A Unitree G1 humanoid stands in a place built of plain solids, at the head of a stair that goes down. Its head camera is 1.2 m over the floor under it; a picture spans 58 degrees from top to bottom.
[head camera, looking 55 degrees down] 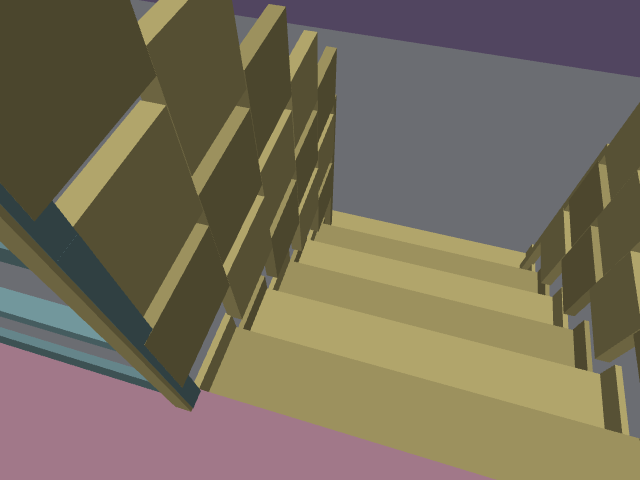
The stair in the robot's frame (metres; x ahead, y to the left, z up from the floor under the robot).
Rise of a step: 0.18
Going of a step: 0.26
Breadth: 1.32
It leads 16 degrees to the right of straight ahead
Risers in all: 7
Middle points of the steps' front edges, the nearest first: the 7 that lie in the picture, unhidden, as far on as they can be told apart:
0.18 -0.26 0.00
0.43 -0.33 -0.18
0.68 -0.40 -0.36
0.93 -0.47 -0.54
1.18 -0.54 -0.72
1.43 -0.61 -0.90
1.68 -0.69 -1.09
